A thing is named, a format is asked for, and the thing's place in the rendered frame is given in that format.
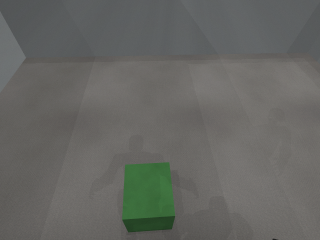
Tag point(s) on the carton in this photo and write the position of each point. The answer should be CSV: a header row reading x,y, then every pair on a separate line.
x,y
148,203

